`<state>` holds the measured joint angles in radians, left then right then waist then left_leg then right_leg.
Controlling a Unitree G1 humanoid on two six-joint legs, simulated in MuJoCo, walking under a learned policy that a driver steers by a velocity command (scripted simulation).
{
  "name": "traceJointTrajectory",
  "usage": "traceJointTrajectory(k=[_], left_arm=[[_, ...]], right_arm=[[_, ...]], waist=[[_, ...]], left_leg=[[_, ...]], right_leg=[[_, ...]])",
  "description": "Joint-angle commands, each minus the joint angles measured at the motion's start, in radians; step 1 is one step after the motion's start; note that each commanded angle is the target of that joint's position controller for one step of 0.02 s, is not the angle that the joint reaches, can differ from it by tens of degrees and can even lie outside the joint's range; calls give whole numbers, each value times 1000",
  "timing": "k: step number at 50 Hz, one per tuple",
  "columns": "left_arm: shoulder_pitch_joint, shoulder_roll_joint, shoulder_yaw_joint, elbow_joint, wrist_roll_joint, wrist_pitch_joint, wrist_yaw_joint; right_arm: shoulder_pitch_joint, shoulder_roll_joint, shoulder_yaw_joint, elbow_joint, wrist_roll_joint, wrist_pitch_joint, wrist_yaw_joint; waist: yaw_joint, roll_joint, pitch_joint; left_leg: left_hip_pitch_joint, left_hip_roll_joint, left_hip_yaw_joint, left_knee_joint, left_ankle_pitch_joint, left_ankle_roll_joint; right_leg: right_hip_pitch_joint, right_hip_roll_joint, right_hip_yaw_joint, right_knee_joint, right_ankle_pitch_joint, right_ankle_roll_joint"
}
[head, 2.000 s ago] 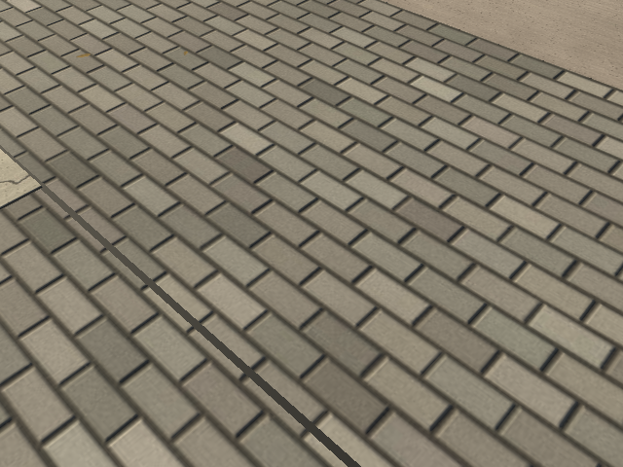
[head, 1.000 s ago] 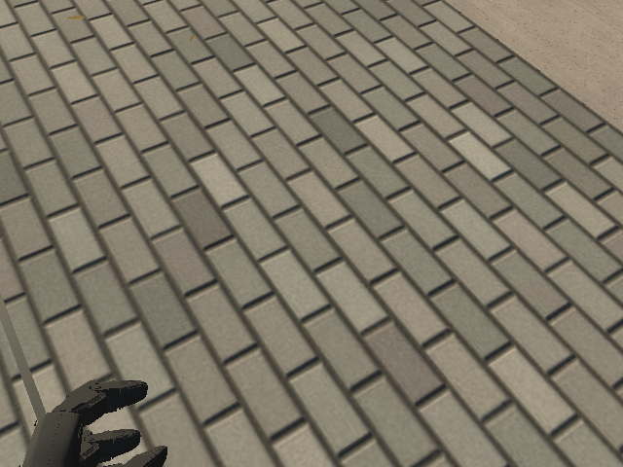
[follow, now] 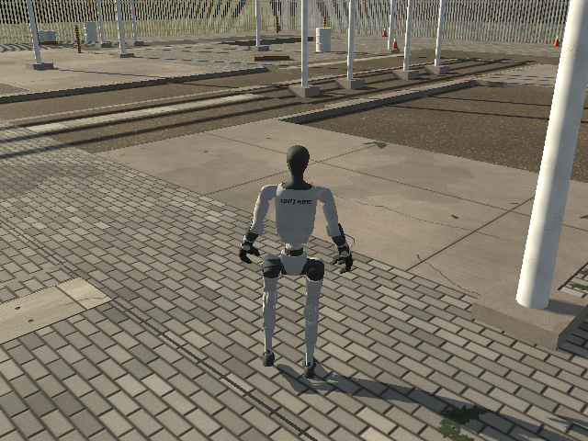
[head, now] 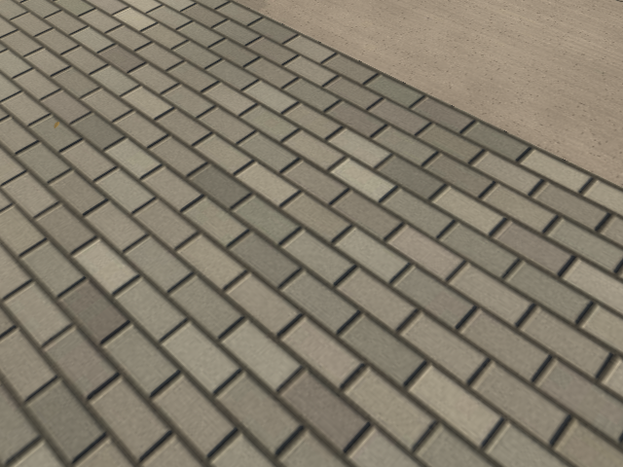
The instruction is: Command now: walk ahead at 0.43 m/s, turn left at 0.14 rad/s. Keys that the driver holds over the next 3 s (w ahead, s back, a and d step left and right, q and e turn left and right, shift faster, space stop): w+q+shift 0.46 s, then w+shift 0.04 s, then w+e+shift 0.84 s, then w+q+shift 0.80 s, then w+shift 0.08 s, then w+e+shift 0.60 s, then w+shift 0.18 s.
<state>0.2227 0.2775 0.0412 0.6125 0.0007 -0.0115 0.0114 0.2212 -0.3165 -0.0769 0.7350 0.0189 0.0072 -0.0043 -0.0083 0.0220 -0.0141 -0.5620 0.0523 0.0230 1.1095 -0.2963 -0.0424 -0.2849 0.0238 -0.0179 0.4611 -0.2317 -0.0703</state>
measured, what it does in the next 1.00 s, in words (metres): walks ahead: left foot, then right foot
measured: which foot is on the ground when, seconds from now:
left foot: up 0.00-0.40, down 0.42-0.90, up 0.92-1.00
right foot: down 0.00-0.44, up 0.46-0.88, down 0.90-1.00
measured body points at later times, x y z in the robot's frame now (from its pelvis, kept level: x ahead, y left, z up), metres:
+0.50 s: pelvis +0.21 +0.14 -0.04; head +0.22 +0.18 +0.41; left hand +0.22 +0.43 -0.17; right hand +0.41 -0.11 -0.12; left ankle +0.23 +0.21 -0.74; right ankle +0.07 -0.09 -0.65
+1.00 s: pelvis +0.62 +0.31 -0.04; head +0.63 +0.33 +0.41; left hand +0.54 +0.59 -0.18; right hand +0.83 +0.12 -0.14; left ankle +0.42 +0.38 -0.59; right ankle +0.69 +0.33 -0.74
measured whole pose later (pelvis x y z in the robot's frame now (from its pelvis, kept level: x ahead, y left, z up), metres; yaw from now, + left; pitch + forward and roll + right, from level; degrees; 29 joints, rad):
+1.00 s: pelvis +0.62 +0.31 -0.04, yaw +11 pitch -2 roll -1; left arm 0.41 0.31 0.07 0.91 0.02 0.00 -0.02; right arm 0.18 -0.23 0.01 0.76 -0.05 -0.10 0.00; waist 0.09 -0.01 0.05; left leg -0.29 -0.07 -0.04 1.49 -0.32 0.01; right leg -0.40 0.22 -0.08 0.65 -0.24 -0.24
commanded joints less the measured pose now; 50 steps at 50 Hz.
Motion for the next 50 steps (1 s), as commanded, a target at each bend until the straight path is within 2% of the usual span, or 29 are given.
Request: traceJointTrajectory(k=[1, 5, 6, 8, 10, 15, 18, 19, 20, 21, 22, 23, 24, 26, 27, 29, 32, 35, 37, 39, 41, 43, 44, 45, 46, 47, 48, 49, 50], left_arm=[[42, 169, 52, -27, 15, -53, 11], [52, 157, 54, 6, 11, -81, 11], [96, 164, 49, 23, 47, -60, -3], [67, 167, 53, 29, 48, -59, -12], [54, 170, 56, 40, 46, -69, -8], [49, 179, 70, 81, 48, -74, 5], [67, 190, 78, 110, 60, -56, -1], [66, 204, 80, 114, 60, -49, -4], [53, 218, 82, 116, 52, -41, -8], [20, 224, 78, 111, 36, -29, -17], [-11, 144, 45, 81, 48, -32, -28], [-41, 22, 17, -25, 36, -56, -43], [-112, 84, 11, -48, 59, -71, -42], [-82, 113, 10, 5, 46, -87, -36], [-60, 103, 5, 24, 52, -78, -37], [0, 92, 1, 81, 42, -37, -56], [-75, 72, -4, 88, 15, -5, -70], [-167, 49, -11, 75, -6, -17, -73], [-207, 46, -19, 72, 0, -29, -79], [-189, 38, -30, 81, 5, -33, -86], [-63, 76, -22, 126, 0, -26, -79], [232, 167, 13, 211, -4, -14, -60], [452, 212, 38, 277, -4, -9, -52], [629, 230, 63, 325, -10, -3, -40], [522, 182, 51, 366, -13, 14, -33], [304, 232, 55, 278, 13, 10, -25], [242, 193, 60, 228, 20, 5, -21], [211, 132, 51, 229, 26, -1, -17], [197, 119, 45, 239, 23, -14, -19]], right_arm=[[-72, -76, -15, -87, 10, -32, 7], [-28, -68, -23, -84, 13, -41, 7], [-22, -59, -20, -60, -97, -10, 48], [-25, -46, -21, -71, -70, 13, 85], [-38, -50, -21, -84, -53, 18, 98], [-97, -45, -9, -116, -48, 21, 109], [-126, -53, -4, -123, -38, 25, 101], [-90, -64, -8, -114, -33, 24, 91], [37, -79, -18, -75, -27, 17, 75], [270, -104, -36, 0, -24, 1, 57], [440, -204, -64, 56, -33, -9, 39], [314, -296, -74, 28, -17, -5, 32], [277, -285, -74, -22, -25, -14, 34], [294, -209, -55, 14, -50, -34, 16], [231, -167, -39, 5, -50, -49, 14], [170, -92, -7, -4, -41, -77, 13], [247, -94, -3, 32, -37, -106, 21], [279, -74, 11, 54, -42, -120, 22], [248, -52, 27, 59, -40, -128, 14], [223, -61, 37, 71, -37, -139, 1], [178, -122, 21, 73, -43, -140, -24], [93, -179, -3, 55, -63, -105, -48], [11, -194, -11, 33, -73, -86, -54], [-92, -189, -16, 26, -60, -75, -48], [-179, 28, 44, -30, -83, -103, -12], [37, 103, 78, -121, -37, -119, 7], [44, 14, 85, -111, -63, -147, 14], [-2, -54, 76, -98, -72, -157, 20], [-66, -64, 75, -108, -90, -148, 16]], waist=[[44, -154, -6], [27, -137, 37], [32, -60, 40], [9, -129, 81], [-8, -133, 98], [-12, -134, 132], [4, -122, 150], [-12, -121, 124], [-72, -102, 56], [-195, -13, -60], [-245, 181, -86], [-106, 478, -90], [-128, 273, -85], [-79, 26, -21], [-40, -9, -10], [-4, 8, 17], [-27, -5, 123], [-49, 14, 171], [-38, 21, 168], [-9, 27, 140], [67, 88, 38], [226, 122, -96], [337, 114, -147], [450, 32, -131], [284, -294, 48], [47, -383, -118], [67, -176, -140], [31, 32, -19], [4, 129, 59]], left_leg=[[-226, 37, -84, -57, 113, 21], [-374, 45, -144, -15, 174, 2], [-310, 0, -82, 1, 143, -1], [-300, 20, -65, 3, 188, -1], [-295, 51, -59, -31, 221, 11], [-209, 99, 31, -227, 129, 109], [-136, 74, 115, -316, 1, 184], [-62, 27, 159, -327, -57, 210], [96, -47, 204, -337, -97, 233], [388, -143, 209, -419, -69, 254], [594, -63, -44, -542, -297, 271], [738, 107, -680, -854, -592, 374], [784, 194, -799, -949, -472, 369], [661, 208, -592, -859, -215, 311], [559, 161, -486, -851, -187, 268], [466, 92, -335, -907, -122, 202], [474, 81, -172, -988, 187, 149], [517, 39, 26, -1010, 538, 89], [525, 26, 108, -1053, 683, 70], [562, 41, 165, -1062, 1007, 44], [675, 85, 188, -953, 1382, 25], [719, 117, 187, -607, 1631, 17], [651, 117, 175, -301, 1592, 24], [477, 7, 199, 213, 1175, 35], [5, -210, 105, 592, -110, 52], [-285, -206, -113, 733, -202, 20], [-300, -141, -183, 631, -123, 59], [-254, -81, -186, 490, -27, 72], [-196, -44, -169, 380, -17, 61]], right_leg=[[190, -312, 310, -331, -421, -133], [269, -368, 215, -369, -378, -117], [200, -344, 132, -392, -401, -88], [146, -339, 36, -404, -374, -59], [148, -360, -14, -415, -376, -45], [254, -383, -157, -434, -354, -20], [334, -378, -236, -368, -232, -18], [351, -372, -264, -277, 12, -20], [340, -353, -306, -68, 363, -21], [238, -303, -352, 297, 640, -8], [-39, -230, -328, 691, 415, 35], [-494, -1, -134, 944, -260, 100], [-622, -33, 29, 1023, -223, 92], [-574, -142, 34, 931, -65, 55], [-493, -173, 43, 862, -17, 45], [-411, -197, 40, 810, 66, 42], [-506, -173, 15, 726, 139, 38], [-533, -74, 7, 559, 229, 15], [-469, -45, -84, 406, 310, -6], [-336, -1, -168, 265, 377, -38], [-181, 56, -193, 236, 384, -58], [64, 125, -190, 261, 265, -89], [233, 106, -134, 230, 215, -127], [382, 38, -13, 102, 194, -211], [429, 6, 131, 217, 286, -217], [567, -164, 705, 21, 74, -431], [529, -251, 921, -232, -319, -434], [337, -237, 888, -308, -446, -371], [176, -194, 787, -311, -356, -320]])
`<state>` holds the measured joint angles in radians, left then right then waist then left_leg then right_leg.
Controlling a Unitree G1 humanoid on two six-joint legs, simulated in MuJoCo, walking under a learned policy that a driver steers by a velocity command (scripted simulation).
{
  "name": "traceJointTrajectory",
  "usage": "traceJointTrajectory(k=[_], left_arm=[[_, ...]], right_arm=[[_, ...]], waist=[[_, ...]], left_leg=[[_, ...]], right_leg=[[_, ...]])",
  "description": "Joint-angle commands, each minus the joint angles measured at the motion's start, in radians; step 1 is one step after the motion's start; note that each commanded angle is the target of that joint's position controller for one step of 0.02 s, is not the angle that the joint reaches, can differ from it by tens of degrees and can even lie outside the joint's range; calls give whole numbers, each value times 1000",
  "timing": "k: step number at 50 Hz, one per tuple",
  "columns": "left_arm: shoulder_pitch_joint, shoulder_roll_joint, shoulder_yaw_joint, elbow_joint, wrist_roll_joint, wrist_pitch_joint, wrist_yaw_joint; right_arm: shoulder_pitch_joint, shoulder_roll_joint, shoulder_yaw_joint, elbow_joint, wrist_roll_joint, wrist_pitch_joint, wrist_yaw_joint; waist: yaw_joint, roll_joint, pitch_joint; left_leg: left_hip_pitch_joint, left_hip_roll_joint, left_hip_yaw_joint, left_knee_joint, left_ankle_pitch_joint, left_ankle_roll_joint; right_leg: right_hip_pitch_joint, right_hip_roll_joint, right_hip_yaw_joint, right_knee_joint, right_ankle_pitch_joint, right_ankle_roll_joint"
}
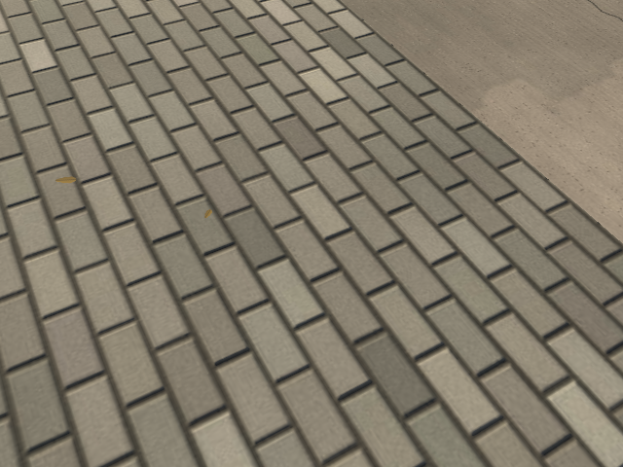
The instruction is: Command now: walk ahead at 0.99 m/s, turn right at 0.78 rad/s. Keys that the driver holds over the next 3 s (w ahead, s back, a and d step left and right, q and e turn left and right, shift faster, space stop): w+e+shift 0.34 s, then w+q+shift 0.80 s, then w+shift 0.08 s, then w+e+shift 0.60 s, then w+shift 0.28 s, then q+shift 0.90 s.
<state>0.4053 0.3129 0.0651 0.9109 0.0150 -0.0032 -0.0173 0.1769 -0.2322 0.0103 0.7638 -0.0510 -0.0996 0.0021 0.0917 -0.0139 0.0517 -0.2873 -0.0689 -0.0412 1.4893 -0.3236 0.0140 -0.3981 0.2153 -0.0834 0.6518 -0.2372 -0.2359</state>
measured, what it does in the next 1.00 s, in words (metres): walks ahead: left foot, then right foot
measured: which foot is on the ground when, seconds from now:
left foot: up 0.00-0.30, down 0.32-0.72, up 0.74-1.00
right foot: down 0.00-0.34, up 0.36-0.70, down 0.72-1.00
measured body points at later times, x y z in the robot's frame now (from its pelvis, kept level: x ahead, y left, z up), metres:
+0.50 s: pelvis +0.46 +0.03 +0.03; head +0.49 +0.02 +0.48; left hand +0.70 +0.26 -0.06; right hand +0.41 -0.26 -0.09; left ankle +0.50 +0.16 -0.70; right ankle +0.35 -0.04 -0.61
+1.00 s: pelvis +0.89 -0.10 +0.02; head +0.91 -0.10 +0.47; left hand +0.87 +0.19 -0.10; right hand +1.09 -0.38 -0.05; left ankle +1.06 -0.01 -0.64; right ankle +0.72 -0.20 -0.70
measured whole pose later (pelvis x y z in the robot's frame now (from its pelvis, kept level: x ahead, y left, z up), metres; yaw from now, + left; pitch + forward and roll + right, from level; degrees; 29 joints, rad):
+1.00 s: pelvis +0.89 -0.10 +0.02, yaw -2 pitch +2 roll -3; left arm 0.47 0.32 0.06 0.90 0.02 -0.11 0.01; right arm 0.08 -0.34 -0.06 0.68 -0.03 -0.01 0.08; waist 0.05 0.04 0.00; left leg -0.81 0.08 0.07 0.99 -0.06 0.10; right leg 0.12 0.01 -0.22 0.24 -0.38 0.03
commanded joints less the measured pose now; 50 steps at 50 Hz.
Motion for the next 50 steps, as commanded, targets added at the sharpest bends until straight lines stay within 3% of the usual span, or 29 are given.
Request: traceJointTrajectory(k=[1, 3, 5, 8, 11, 13, 14, 15, 16, 17, 18, 19, 20, 21, 24, 26, 28, 31, 34, 35, 36, 37, 38, 39, 41, 42, 45, 47, 50], left_arm=[[13, 100, 19, -58, 5, -41, 16], [9, 99, 14, -54, -5, -71, 15], [28, 117, 25, -59, -10, -86, 12], [97, 114, 36, -44, -28, -83, 5], [135, 139, 51, -37, -21, -75, 5], [95, 156, 58, -49, -19, -76, 13], [72, 184, 64, -57, -16, -80, 13], [14, 226, 73, -72, -12, -86, 9], [-56, 210, 70, -95, -7, -100, 5], [-80, 36, 26, -132, 2, -110, 11], [74, -8, -5, -193, -52, -106, 6], [8, 71, -2, -131, -12, -86, 14], [-79, 84, 2, -137, 11, -80, 0], [-141, 71, -2, -156, 22, -79, -11], [-232, 2, -31, -235, 52, -67, -32], [-310, 12, -45, -293, 68, -64, -38], [-415, 16, -69, -351, 55, -73, -55], [-396, 43, -70, -334, 22, -75, -65], [-203, 119, -29, -258, 35, -77, -20], [-67, 152, -10, -230, 51, -84, 1], [101, 234, 14, -222, 76, -90, 24], [86, 280, 22, -235, 75, -77, 33], [-20, 210, 19, -237, 49, -70, 37], [-85, 123, 1, -239, 36, -77, 33], [-125, 56, -13, -212, 31, -92, 27], [-117, 47, -15, -193, 22, -103, 26], [-83, 9, -19, -140, 2, -128, 16], [-111, 11, -18, -126, 4, -140, 17], [-112, 56, -9, -108, 4, -143, 26]], right_arm=[[-33, -136, -4, -145, -35, -19, 7], [-60, -116, 12, -157, -37, 25, 9], [-186, -110, 22, -209, -19, 28, 14], [-329, -62, 40, -259, 9, 24, 20], [-368, -74, 35, -281, 18, 16, 16], [-317, -104, 21, -274, 16, 6, 7], [-226, -153, 0, -248, 19, 2, -4], [-55, -202, -25, -206, 27, -4, -16], [181, -268, -58, -150, 19, -9, -35], [392, -326, -82, -105, -10, -9, -52], [275, -403, -105, -107, -25, -1, -39], [157, -257, -94, -129, -16, 6, -25], [117, -172, -76, -115, -5, 7, -15], [131, -146, -71, -81, -10, 7, -7], [246, -105, -58, 37, 18, -12, -2], [258, -127, -65, 54, 39, -18, -1], [213, -166, -80, 40, 34, -16, -5], [207, -261, -110, 36, 43, -16, 15], [266, -276, -110, 62, 53, -13, 26], [266, -271, -109, 62, 57, -15, 27], [262, -159, -84, 35, 52, -17, 22], [338, -88, -68, -9, 90, -6, 14], [274, -141, -74, -9, 65, 12, 8], [201, -149, -77, -9, 45, 25, 15], [180, -119, -77, 5, 34, 51, 33], [181, -97, -73, -2, 27, 68, 42], [60, -68, -67, -60, 19, 95, 59], [-28, -62, -55, -120, 21, 90, 74], [-140, -67, -39, -158, 24, 85, 102]], waist=[[-121, 168, 32], [-143, 149, 85], [-94, 98, 102], [11, 22, 67], [57, -34, 9], [21, -50, -42], [-26, -53, -115], [-133, -58, -209], [-256, -43, -316], [-291, 159, -427], [-144, 497, -543], [-156, 246, -358], [-159, 124, -226], [-151, 42, -154], [-104, 117, -72], [-82, 109, -29], [-72, 89, 15], [-52, 103, 13], [37, 25, -116], [108, 17, -201], [149, -136, -329], [68, -273, -419], [29, -175, -264], [10, -89, -131], [-54, -59, -26], [-81, -99, -1], [-105, -58, 37], [-133, -81, 63], [-128, -14, 88]], left_leg=[[-421, 101, -99, -68, 7, -18], [-334, 158, -52, -246, 25, -58], [-279, 177, 0, -476, 157, -86], [-222, 136, 45, -769, 400, -82], [-227, 80, 54, -906, 428, -58], [-82, 41, 40, -1010, 383, -40], [49, 19, 30, -1013, 320, -27], [237, 36, 7, -1017, 258, -13], [493, 129, -58, -956, 123, 11], [716, 405, -303, -945, -147, 23], [788, 586, -934, -1191, -362, 171], [630, 482, -849, -1242, -537, 185], [490, 408, -640, -1228, -382, 173], [379, 359, -516, -1230, -188, 171], [268, 275, -372, -1239, 82, 178], [223, 277, -360, -1290, 127, 204], [53, 239, -284, -1363, 129, 195], [-153, 237, -225, -1441, 276, 172], [-40, 178, -135, -1058, 655, 123], [-158, 127, -118, -794, 587, 105], [-306, 58, -76, -423, 95, 90], [-459, 14, -51, -155, -149, 90], [-559, 78, -38, -89, -47, 96], [-579, 122, -28, -120, 19, 94], [-510, 167, -36, -187, 50, 73], [-497, 183, -36, -207, 49, 62], [-575, 201, -12, -238, 119, 59], [-551, 207, 14, -359, 227, 70], [-336, 147, 153, -669, 386, 114]], right_leg=[[180, -345, 771, -495, -252, -139], [-10, -267, 618, -521, -152, -119], [-73, -221, 527, -548, 15, -105], [33, -177, 476, -500, 256, -18], [243, -202, 493, -408, 510, 11], [290, -203, 499, -307, 666, 50], [307, -206, 503, -192, 783, 73], [274, -194, 497, -6, 790, 90], [137, -162, 467, 235, 652, 99], [-52, -110, 360, 559, -138, 84], [-299, -67, 254, 772, -263, 118], [-380, -168, 236, 782, -123, 108], [-367, -192, 211, 724, -36, 120], [-342, -205, 210, 681, -26, 130], [-351, -227, 220, 557, -112, 150], [-403, -275, 168, 437, -110, 181], [-260, -288, 131, 185, 22, 211], [148, -217, 55, 35, 171, 216], [411, -170, 47, -68, 96, 193], [616, -236, 93, -62, 40, 178], [782, -514, 403, -135, -341, 151], [783, -722, 877, -372, -602, 86], [656, -675, 874, -427, -661, 58], [541, -620, 684, -405, -498, 62], [367, -527, 423, -440, -193, 99], [324, -525, 350, -458, -117, 104], [336, -496, 151, -506, 144, 126], [300, -465, 5, -524, 323, 145], [246, -404, -166, -580, 477, 178]])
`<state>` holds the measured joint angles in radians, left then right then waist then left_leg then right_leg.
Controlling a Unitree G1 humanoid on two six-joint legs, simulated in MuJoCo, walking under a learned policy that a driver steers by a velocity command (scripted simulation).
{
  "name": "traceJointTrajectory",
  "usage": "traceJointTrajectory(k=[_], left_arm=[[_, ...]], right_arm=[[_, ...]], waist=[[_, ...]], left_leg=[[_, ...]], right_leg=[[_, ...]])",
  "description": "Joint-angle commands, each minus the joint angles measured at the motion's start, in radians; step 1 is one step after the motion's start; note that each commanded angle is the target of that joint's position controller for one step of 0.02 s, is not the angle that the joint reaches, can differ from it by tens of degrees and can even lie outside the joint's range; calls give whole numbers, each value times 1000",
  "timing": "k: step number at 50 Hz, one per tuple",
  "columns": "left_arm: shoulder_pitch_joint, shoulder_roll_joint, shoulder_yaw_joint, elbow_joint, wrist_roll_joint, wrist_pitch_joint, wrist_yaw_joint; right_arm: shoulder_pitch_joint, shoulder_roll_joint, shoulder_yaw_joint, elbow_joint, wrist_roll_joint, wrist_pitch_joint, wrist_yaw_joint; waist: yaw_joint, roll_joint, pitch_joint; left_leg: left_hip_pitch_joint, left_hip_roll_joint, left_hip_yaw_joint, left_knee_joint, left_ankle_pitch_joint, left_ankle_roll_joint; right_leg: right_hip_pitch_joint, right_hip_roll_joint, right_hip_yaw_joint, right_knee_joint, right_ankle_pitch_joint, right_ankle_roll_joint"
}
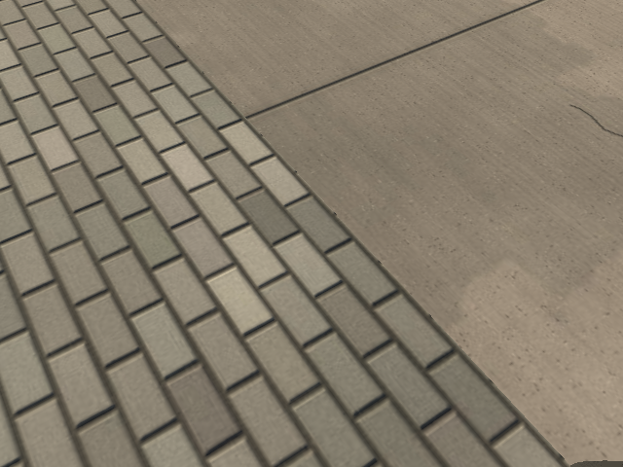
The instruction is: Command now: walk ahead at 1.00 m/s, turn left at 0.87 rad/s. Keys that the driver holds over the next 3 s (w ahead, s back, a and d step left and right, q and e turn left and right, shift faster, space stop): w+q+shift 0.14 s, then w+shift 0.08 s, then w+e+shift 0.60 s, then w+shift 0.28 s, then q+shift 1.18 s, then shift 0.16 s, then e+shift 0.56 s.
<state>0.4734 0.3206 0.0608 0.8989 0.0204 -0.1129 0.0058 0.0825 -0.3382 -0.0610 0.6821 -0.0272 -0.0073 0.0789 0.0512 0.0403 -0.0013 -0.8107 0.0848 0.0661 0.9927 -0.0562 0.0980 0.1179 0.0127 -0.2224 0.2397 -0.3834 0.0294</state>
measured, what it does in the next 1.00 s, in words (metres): walks ahead: left foot, then right foot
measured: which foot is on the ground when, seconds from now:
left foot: up 0.00-0.10, down 0.12-0.60, up 0.62-1.00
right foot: down 0.00-0.12, up 0.14-0.58, down 0.60-1.00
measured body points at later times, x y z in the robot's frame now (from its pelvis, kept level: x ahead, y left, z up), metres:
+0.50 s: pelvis +0.48 +0.05 +0.00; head +0.51 +0.05 +0.44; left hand +0.63 +0.31 -0.09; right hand +0.51 -0.22 -0.13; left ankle +0.28 +0.06 -0.73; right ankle +0.75 -0.03 -0.67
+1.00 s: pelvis +0.99 +0.06 -0.01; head +1.02 +0.05 +0.44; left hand +0.98 +0.36 -0.12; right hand +1.23 -0.17 -0.06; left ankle +1.20 +0.16 -0.71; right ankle +0.75 +0.03 -0.72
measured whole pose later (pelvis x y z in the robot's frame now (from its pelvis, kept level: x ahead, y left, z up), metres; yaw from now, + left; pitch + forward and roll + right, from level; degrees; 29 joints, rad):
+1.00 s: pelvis +0.99 +0.06 -0.01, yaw -12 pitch +3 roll +0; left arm 0.49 0.32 0.07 0.89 0.00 -0.08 -0.01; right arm -0.04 -0.26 0.05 0.59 -0.04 -0.08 0.02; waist 0.14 0.01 0.02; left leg -0.60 0.03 0.00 0.48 0.04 0.03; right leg 0.18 0.13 0.26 0.27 -0.42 -0.15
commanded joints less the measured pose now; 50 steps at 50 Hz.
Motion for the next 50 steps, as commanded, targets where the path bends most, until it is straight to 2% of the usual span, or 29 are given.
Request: traceJointTrajectory(k=[1, 3, 5, 6, 7, 8, 9, 10, 11, 14, 17, 19, 22, 25, 27, 28, 29, 30, 31, 32, 34, 36, 37, 40, 44, 46, 48, 49, 50], left_arm=[[-146, 75, -1, -89, -4, -33, 6], [-117, 153, 17, -94, 1, -12, 18], [-176, 209, 34, -123, 12, 28, 27], [-179, 197, 33, -126, 21, 37, 20], [-187, 58, 0, -148, 33, 30, -1], [-84, 56, -17, -272, 1, 12, -2], [-192, 110, -19, -272, 14, -11, 1], [-202, 109, -25, -261, 8, -17, 1], [-214, 92, -31, -252, 21, -10, 2], [-156, 50, -46, -210, 33, 58, -17], [-330, 16, -57, -262, 8, 71, -34], [-391, -1, -61, -269, -10, 63, -47], [-455, -12, -59, -274, -28, 52, -64], [-430, 29, -43, -245, -15, 49, -67], [-298, 76, -25, -205, -8, 59, -62], [-121, 112, -6, -152, -10, 64, -55], [105, 149, 17, -85, -9, 68, -45], [208, 196, 44, -56, -7, 80, -29], [81, 293, 66, -78, 16, 91, -26], [21, 238, 68, -118, -5, 90, -28], [-23, 133, 46, -93, -8, 85, -20], [-60, 103, 28, -89, -12, 66, -9], [-68, 106, 26, -93, -15, 55, -12], [-66, 141, 38, -105, -18, 34, -16], [24, 129, 44, -73, -42, 24, -26], [54, 130, 43, -52, -36, 20, -18], [45, 163, 48, -44, -25, 17, -5], [34, 195, 53, -42, -13, 17, -1], [-10, 221, 58, -46, 1, 19, 0]], right_arm=[[-58, 33, 32, -75, 1, -9, 28], [36, -10, 20, -46, 6, -11, 19], [360, -92, -18, 43, 3, -12, -4], [506, -144, -48, 99, 2, -8, -30], [416, -221, -73, 96, 24, 8, -54], [346, -336, -88, 31, -12, 16, -54], [359, -265, -84, 13, -4, 20, -69], [324, -203, -68, 40, 0, 10, -81], [287, -162, -54, 53, 1, -7, -84], [241, -77, -13, 66, 4, -66, -83], [291, -86, -17, 101, 11, -102, -61], [298, -72, -13, 106, 17, -117, -51], [339, -81, -8, 133, 22, -138, -59], [345, -110, -8, 145, 9, -130, -85], [323, -150, -18, 141, -20, -102, -113], [285, -167, -24, 129, -35, -81, -124], [213, -186, -30, 105, -41, -64, -129], [166, -132, -16, 92, -40, -71, -119], [265, 25, 23, 2, 0, -96, -87], [195, -32, 39, -24, -12, -120, -90], [111, -60, 47, -41, -17, -140, -80], [111, -41, 60, -53, -51, -98, -74], [115, -32, 66, -59, -56, -74, -71], [-55, -18, 84, -139, -42, -59, -56], [-169, 19, 98, -164, -14, -72, -47], [-196, 10, 93, -170, -13, -78, -52], [-142, -33, 72, -155, -18, -83, -63], [-33, -75, 51, -124, -13, -87, -73], [143, -114, 30, -74, -2, -90, -86]], waist=[[-81, -61, 123], [-140, -112, 34], [-308, -138, -142], [-352, -75, -200], [-248, 173, -101], [-140, 269, -332], [-197, 33, -302], [-141, -56, -123], [-85, -124, -44], [0, -126, 32], [-49, -74, 135], [-77, -67, 138], [-103, -51, 136], [-79, 1, 65], [5, 82, -32], [93, 97, -105], [210, 78, -168], [245, -25, -173], [34, -420, -211], [87, -173, -268], [1, 58, -44], [-74, 56, 47], [-92, 30, 68], [-58, -21, 136], [45, -66, 87], [70, -82, 68], [36, -103, 4], [-20, -121, -68], [-125, -127, -153]], left_leg=[[266, -55, 97, -216, 140, 47], [395, -141, 143, -238, 61, 75], [747, -190, 93, -256, -45, 127], [986, -189, 18, -307, -111, 153], [1047, -56, -218, -345, -120, 186], [1324, 182, -793, -548, -219, 400], [1254, 196, -868, -708, -376, 360], [1051, 182, -784, -750, -373, 309], [868, 144, -688, -750, -300, 270], [542, 67, -452, -799, -141, 223], [530, 5, -255, -898, 8, 162], [567, -37, -124, -922, 152, 92], [691, 5, -23, -1002, 354, 29], [916, 29, 56, -896, 839, -30], [1011, 74, 81, -660, 1202, -64], [993, 88, 87, -430, 1291, -69], [877, 82, 92, -100, 1211, -68], [626, -30, 95, 312, 573, -54], [44, -221, -22, 711, -462, -141], [-61, -165, -183, 688, -373, -99], [30, -54, -184, 433, -235, -75], [127, -12, -165, 322, -262, -106], [158, 4, -148, 253, -280, -121], [226, 11, -66, -39, -135, -158], [351, -39, -14, -361, 232, -128], [349, -55, -15, -444, 251, -95], [427, -107, -10, -504, 156, -61], [532, -134, -18, -494, 66, -43], [699, -123, -26, -499, 5, -26]], right_leg=[[-239, -200, -45, -128, 853, -82], [-121, -224, -51, 72, 1306, -69], [-166, -261, -19, 525, 1420, -78], [-330, -212, -14, 865, 1076, -66], [-637, -17, 7, 1279, -5, -34], [-957, 38, 215, 1513, -138, -8], [-1014, -26, 302, 1443, -11, -24], [-988, -77, 293, 1321, 55, -30], [-908, -123, 285, 1219, 69, -28], [-715, -185, 281, 1048, 37, -14], [-796, -202, 229, 795, 241, -39], [-752, -170, 198, 605, 436, -74], [-683, -101, 153, 430, 633, -127], [-632, 11, 75, 361, 582, -158], [-519, 90, 44, 382, 416, -182], [-374, 123, 45, 402, 328, -202], [-172, 105, 104, 355, 256, -241], [15, 19, 243, 383, 126, -290], [319, -246, 877, 260, 76, -520], [316, -277, 1085, 65, -37, -527], [-31, -219, 888, -13, -3, -411], [-270, -119, 735, -35, 110, -369], [-354, -83, 684, -50, 125, -365], [-529, -15, 605, -121, 259, -354], [-401, -7, 547, -115, 600, -261], [-246, -39, 537, -81, 739, -239], [-107, -66, 528, 45, 1014, -206], [-61, -83, 527, 181, 1147, -188], [-85, -78, 504, 380, 1156, -173]])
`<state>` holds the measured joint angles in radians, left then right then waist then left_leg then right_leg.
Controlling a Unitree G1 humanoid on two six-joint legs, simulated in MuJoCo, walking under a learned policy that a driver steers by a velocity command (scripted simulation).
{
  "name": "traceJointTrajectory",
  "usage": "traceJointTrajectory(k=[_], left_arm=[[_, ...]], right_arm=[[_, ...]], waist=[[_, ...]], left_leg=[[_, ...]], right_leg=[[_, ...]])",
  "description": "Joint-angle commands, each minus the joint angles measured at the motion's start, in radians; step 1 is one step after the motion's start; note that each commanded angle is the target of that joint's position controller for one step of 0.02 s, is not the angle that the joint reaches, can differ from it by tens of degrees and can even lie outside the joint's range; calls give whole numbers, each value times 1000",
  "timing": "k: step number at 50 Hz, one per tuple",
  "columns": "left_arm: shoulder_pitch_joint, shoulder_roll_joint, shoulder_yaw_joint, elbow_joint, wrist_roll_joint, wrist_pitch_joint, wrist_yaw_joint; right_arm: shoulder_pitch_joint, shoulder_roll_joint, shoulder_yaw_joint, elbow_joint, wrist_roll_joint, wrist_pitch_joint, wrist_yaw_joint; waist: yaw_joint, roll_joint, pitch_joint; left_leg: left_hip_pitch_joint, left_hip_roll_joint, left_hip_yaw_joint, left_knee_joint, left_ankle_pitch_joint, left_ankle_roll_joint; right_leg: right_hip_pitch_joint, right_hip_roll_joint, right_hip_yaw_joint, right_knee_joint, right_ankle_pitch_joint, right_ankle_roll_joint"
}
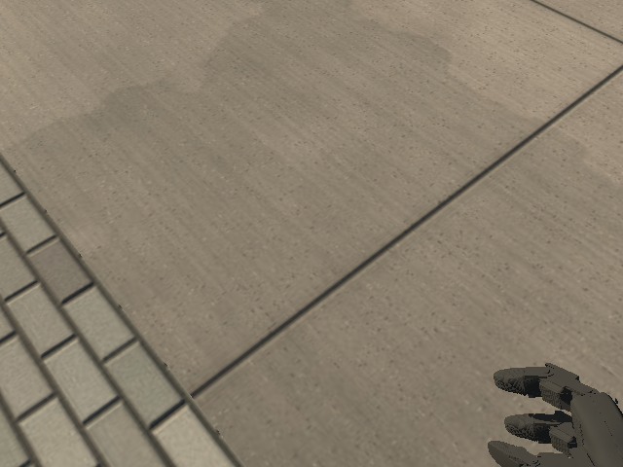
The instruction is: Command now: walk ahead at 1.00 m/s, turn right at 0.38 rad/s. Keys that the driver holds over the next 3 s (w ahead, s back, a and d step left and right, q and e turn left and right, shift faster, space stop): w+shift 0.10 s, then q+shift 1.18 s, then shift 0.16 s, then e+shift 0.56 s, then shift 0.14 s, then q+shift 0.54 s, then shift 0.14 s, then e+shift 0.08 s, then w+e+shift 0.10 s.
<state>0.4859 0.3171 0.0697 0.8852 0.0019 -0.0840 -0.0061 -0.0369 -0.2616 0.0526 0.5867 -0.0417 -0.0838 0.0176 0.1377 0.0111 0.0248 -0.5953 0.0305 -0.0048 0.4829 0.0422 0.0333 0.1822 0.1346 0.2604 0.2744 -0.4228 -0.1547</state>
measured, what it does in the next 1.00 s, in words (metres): walks ahead, turning left: left foot, then right foot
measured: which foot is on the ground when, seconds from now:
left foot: up 0.00-0.00, down 0.02-0.40, up 0.42-0.78, down 0.80-1.00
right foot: down 0.00-0.04, up 0.06-0.38, down 0.40-0.80, up 0.82-1.00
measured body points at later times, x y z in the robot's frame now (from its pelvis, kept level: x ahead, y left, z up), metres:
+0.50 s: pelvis +0.39 +0.01 +0.00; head +0.44 +0.02 +0.45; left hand +0.61 +0.27 -0.06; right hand +0.46 -0.27 -0.12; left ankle +0.25 +0.13 -0.62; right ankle +0.53 -0.08 -0.72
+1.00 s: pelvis +0.48 +0.07 +0.02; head +0.50 +0.12 +0.47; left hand +0.46 +0.41 -0.09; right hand +0.78 -0.07 -0.05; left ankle +0.47 +0.17 -0.72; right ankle +0.59 -0.05 -0.65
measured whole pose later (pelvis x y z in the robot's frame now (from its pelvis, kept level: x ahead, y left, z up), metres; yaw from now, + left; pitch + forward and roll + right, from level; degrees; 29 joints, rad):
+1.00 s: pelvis +0.48 +0.07 +0.02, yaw +39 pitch +3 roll -3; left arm 0.03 0.31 0.09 0.74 0.01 -0.01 0.02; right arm 0.21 -0.33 -0.09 0.57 0.01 0.04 -0.03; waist -0.01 -0.01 0.06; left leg -0.39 -0.05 -0.11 0.50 -0.16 0.05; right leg -0.56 0.03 0.07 1.00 -0.37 0.05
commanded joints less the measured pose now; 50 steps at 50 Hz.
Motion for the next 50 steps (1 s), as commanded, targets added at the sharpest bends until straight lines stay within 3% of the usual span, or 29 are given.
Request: traceJointTrajectory(k=[1, 2, 3, 4, 5, 6, 7, 9, 11, 12, 13, 15, 18, 19, 20, 21, 22, 24, 25, 27, 32, 38, 39, 40, 41, 42, 44, 45, 50], left_arm=[[-89, 192, 41, -49, 33, -14, 13], [45, 19, 2, -84, 0, -17, 12], [64, 35, -17, -83, -13, -16, 7], [-84, 84, -11, -92, 6, -10, 12], [-191, 94, -12, -114, 20, -9, 2], [-276, 77, -16, -141, 31, -9, -7], [-276, 49, -24, -166, 41, -2, -14], [-278, 8, -39, -188, 55, 10, -15], [-328, -7, -55, -229, 61, 6, -23], [-363, -10, -58, -240, -16, -26, -24], [-413, -5, -67, -250, -16, -42, -28], [-455, 31, -50, -261, -1, -49, -27], [-401, 84, -19, -254, 18, -27, 3], [-314, 99, -9, -236, 33, -19, 15], [-182, 150, 2, -218, 52, -11, 29], [-173, 153, -12, -243, 82, 5, 21], [-224, 120, -12, -263, 46, 22, 12], [-367, 47, -18, -273, -2, 42, 14], [-409, 26, -23, -269, 2, 48, 18], [-479, 40, -12, -254, 21, 48, 22], [-524, 89, 22, -228, 12, 41, 42], [-492, 121, 46, -187, -33, 53, 23], [-459, 102, 44, -171, -37, 57, 18], [-399, 74, 41, -151, -22, 64, 10], [-393, 51, 31, -199, 19, 71, 7], [-476, 72, 32, -230, 27, 70, 15], [-492, 91, 40, -229, -4, 65, 28], [-476, 103, 44, -215, 7, 65, 37], [-462, 54, 29, -198, -2, 60, 25]], right_arm=[[484, -235, -108, 78, 8, -11, -46], [573, -323, -137, 94, -38, -14, -52], [541, -304, -147, 107, -19, -3, -30], [437, -212, -136, 99, -9, -3, -22], [399, -150, -125, 114, -3, -6, -16], [410, -122, -116, 145, -7, -10, -14], [438, -100, -105, 180, -2, -17, -17], [481, -70, -93, 234, 31, -34, -10], [446, -114, -101, 245, 41, -37, -12], [320, -125, -111, 196, 92, -41, -23], [306, -185, -129, 184, 100, -38, -33], [399, -250, -159, 200, 86, -33, -41], [425, -211, -163, 193, 88, -13, -48], [401, -192, -161, 171, 89, -4, -49], [389, -124, -139, 127, 71, 4, -48], [625, -13, -105, 138, 81, 17, -46], [706, -105, -115, 149, 79, 38, -42], [548, -168, -143, 123, 80, 77, -61], [514, -176, -156, 115, 74, 97, -72], [495, -124, -154, 84, 74, 128, -76], [393, -84, -146, 28, 65, 123, -44], [301, -145, -178, -18, 62, 153, 1], [314, -159, -188, -14, 55, 152, -5], [365, -230, -214, -8, 47, 148, -20], [361, -372, -240, -43, 41, 142, -37], [374, -349, -230, -66, 13, 112, -24], [297, -299, -217, -67, 40, 82, -23], [245, -260, -204, -79, 59, 89, -33], [199, -240, -199, -114, 53, 116, -66]], waist=[[-329, -86, -262], [-244, 215, -424], [-238, 305, -482], [-237, 139, -266], [-236, 11, -157], [-227, -30, -56], [-185, 16, -24], [-136, 38, -5], [-103, 56, 20], [-82, 54, 22], [-97, 59, -1], [-116, 64, -45], [-69, 68, -77], [-17, 70, -123], [25, -17, -243], [-74, -282, -476], [-98, -247, -562], [-120, -119, -315], [-144, -104, -224], [-194, -145, -115], [-196, -126, -163], [-189, -105, -114], [-191, -65, -110], [-196, 98, -91], [-149, 405, -68], [-212, 285, -196], [-169, 122, -159], [-146, 89, -148], [-128, 89, -188]], left_leg=[[726, 24, -26, 75, -221, 61], [1029, 338, -503, 56, -479, 179], [1081, 405, -900, -148, -649, 257], [925, 341, -757, -186, -690, 233], [776, 296, -598, -196, -578, 215], [651, 245, -486, -205, -297, 203], [585, 234, -425, -189, -18, 218], [549, 199, -329, -193, 367, 205], [447, 136, -238, -226, 533, 186], [387, 108, -203, -228, 466, 186], [307, 76, -170, -239, 427, 164], [265, 68, -205, -234, 268, 121], [260, 9, -216, -44, 227, 31], [227, -35, -207, 107, 203, -13], [110, -92, -176, 402, -115, -63], [-26, -162, -155, 791, -835, -94], [-11, -73, -185, 925, -776, -104], [-124, 12, -73, 916, -615, -131], [-106, 35, -67, 904, -575, -144], [-7, 67, -44, 793, -534, -146], [146, 88, -9, 456, -281, -92], [282, 30, 77, 149, -211, -2], [341, 5, 74, 90, -170, 27], [450, 56, -60, -17, 110, 84], [594, 277, -468, -73, 380, 257], [592, 322, -591, -119, 246, 352], [549, 237, -463, -134, 64, 258], [516, 209, -422, -127, 31, 216], [431, 124, -388, -92, 72, 183]], right_leg=[[-313, -170, -7, 608, 1036, 17], [-620, -52, -96, 1041, 324, 53], [-829, 1, -118, 1195, -20, 60], [-929, -87, -121, 1172, 84, 45], [-919, -119, -128, 1110, 148, 45], [-900, -122, -137, 1072, 133, 53], [-887, -124, -136, 1053, 90, 70], [-885, -148, -175, 931, 30, 110], [-819, -144, -229, 694, 95, 146], [-761, -143, -214, 531, 181, 161], [-625, -115, -238, 386, 313, 170], [-425, -59, -226, 259, 554, 176], [-245, -61, -194, 179, 659, 144], [-136, -104, -185, 171, 720, 128], [62, -301, -45, 248, 1043, 62], [236, -656, 268, 314, 1407, -137], [195, -651, 308, 285, 1297, -167], [-58, -523, 119, 172, 863, -134], [-192, -482, 47, 131, 782, -110], [-418, -441, -86, 41, 684, -80], [-443, -446, -268, 8, 668, -70], [-388, -462, -380, 127, 419, 34], [-411, -430, -408, 212, 343, 78], [-517, -348, -468, 421, 195, 150], [-848, -184, -483, 766, -239, 250], [-914, -129, -243, 939, -261, 239], [-941, -152, -170, 933, -84, 190], [-929, -163, -162, 883, -24, 188], [-762, -88, -158, 620, 90, 222]])
Next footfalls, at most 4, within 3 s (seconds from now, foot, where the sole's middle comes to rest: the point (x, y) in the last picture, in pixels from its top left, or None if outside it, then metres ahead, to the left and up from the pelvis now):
0.02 left None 0.22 0.13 -0.76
0.40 right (409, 416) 0.57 -0.08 -0.76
0.80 left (280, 431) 0.50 0.19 -0.76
1.20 right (357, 370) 0.66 0.04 -0.76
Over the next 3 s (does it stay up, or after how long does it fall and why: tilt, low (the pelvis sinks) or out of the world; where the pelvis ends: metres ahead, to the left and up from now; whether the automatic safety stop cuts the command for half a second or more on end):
stays up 0.56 0.13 0.02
